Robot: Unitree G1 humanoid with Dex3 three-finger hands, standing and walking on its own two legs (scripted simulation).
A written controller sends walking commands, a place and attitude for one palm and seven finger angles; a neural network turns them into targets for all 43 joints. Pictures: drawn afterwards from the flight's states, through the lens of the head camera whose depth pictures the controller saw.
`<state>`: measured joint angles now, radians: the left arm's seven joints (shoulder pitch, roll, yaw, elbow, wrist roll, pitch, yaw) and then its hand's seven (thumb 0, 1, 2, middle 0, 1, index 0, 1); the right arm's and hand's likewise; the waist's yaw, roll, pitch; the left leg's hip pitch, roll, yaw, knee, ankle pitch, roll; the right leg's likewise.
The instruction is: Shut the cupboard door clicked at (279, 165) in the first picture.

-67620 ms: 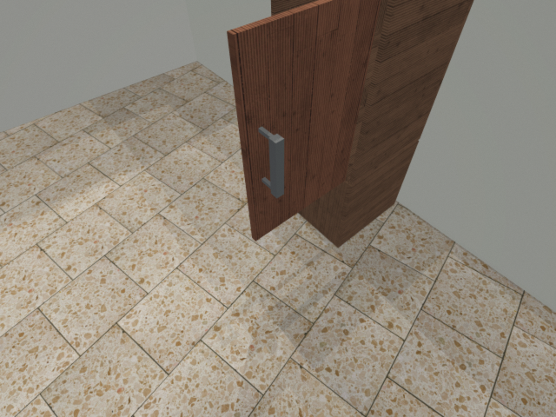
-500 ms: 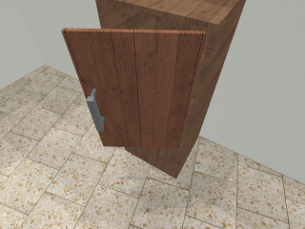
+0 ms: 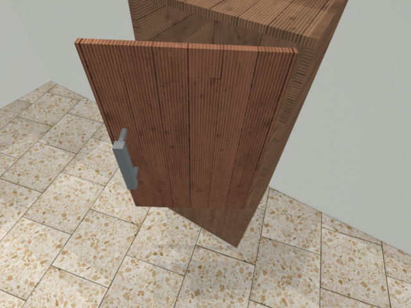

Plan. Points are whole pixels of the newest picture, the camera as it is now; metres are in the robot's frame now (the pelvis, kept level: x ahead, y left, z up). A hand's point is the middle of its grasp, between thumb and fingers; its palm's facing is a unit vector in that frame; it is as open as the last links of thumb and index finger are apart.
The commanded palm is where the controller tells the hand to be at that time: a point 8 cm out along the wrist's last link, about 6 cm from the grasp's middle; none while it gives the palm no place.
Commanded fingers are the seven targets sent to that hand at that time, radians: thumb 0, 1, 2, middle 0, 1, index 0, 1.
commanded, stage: come to a stop and stand still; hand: left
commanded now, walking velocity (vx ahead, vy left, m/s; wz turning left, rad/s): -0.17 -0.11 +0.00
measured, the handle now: (128, 160) +0.44 +0.23 -0.03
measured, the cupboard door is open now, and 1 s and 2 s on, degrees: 30 30 30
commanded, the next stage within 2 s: look again from close up in 0.92 s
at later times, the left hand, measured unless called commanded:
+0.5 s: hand out of the picture +0.06 +0.17 -0.16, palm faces +0.03 -0.98 -0.21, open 7.3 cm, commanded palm none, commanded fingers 0.00 0.90 0.90 -0.20 -0.30 -0.20 -0.30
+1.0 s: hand out of the picture -0.02 +0.19 -0.15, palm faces +0.00 -0.97 -0.24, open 7.4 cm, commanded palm none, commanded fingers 0.00 0.90 0.90 -0.20 -0.30 -0.20 -0.30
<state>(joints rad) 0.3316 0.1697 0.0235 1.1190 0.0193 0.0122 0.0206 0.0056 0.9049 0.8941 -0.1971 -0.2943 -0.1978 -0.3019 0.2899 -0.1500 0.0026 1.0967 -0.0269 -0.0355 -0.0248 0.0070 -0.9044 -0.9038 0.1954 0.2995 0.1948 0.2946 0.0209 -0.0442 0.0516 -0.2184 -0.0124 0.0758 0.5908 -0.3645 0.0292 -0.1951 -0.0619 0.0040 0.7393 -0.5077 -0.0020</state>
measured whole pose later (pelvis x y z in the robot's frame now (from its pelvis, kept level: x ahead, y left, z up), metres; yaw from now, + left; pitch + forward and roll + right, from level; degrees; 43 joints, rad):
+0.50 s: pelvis -0.01 -0.01 +0.01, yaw +1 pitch -1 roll +0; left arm 0.18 0.16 0.01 1.03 0.01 -0.01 0.05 0.00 0.92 0.89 -0.20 -0.29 -0.20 -0.30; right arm 0.20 -0.17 -0.02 1.04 -0.01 0.00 -0.03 0.01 -0.92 -0.90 0.20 0.30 0.19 0.29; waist 0.00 0.00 0.04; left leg -0.21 0.02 0.06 0.55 -0.32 0.01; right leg -0.24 -0.01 -0.07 0.54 -0.29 -0.02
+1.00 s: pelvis -0.02 +0.00 +0.01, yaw +0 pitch +0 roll +1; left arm 0.27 0.17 -0.02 1.10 0.01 0.00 0.02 0.01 0.91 0.89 -0.20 -0.29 -0.20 -0.30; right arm 0.28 -0.19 0.02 1.08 -0.02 -0.01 -0.01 0.01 -0.91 -0.90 0.20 0.30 0.20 0.29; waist 0.01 0.03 0.06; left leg -0.17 -0.02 0.09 0.43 -0.25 0.03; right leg -0.24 -0.05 -0.04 0.49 -0.25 0.00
